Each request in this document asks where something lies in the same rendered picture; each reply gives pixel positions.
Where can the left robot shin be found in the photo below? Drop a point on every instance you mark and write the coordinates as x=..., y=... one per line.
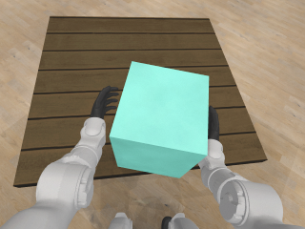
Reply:
x=120, y=215

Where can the robot right thigh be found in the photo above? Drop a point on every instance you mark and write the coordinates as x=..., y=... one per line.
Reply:
x=181, y=223

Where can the left robot forearm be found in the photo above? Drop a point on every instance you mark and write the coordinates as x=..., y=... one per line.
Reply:
x=88, y=150

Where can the robot left upper arm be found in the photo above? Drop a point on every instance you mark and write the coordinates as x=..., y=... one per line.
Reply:
x=64, y=189

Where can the right robot forearm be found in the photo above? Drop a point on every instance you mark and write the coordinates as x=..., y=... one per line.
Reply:
x=214, y=172

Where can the robot right upper arm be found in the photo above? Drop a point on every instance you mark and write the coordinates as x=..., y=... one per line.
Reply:
x=251, y=205

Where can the left robot hand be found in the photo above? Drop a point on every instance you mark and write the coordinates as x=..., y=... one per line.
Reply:
x=100, y=107

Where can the carton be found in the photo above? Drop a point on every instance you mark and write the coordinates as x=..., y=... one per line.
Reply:
x=161, y=123

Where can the right robot hand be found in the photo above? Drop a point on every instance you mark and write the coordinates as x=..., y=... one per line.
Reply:
x=213, y=124

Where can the table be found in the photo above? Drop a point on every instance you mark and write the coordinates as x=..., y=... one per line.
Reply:
x=82, y=55

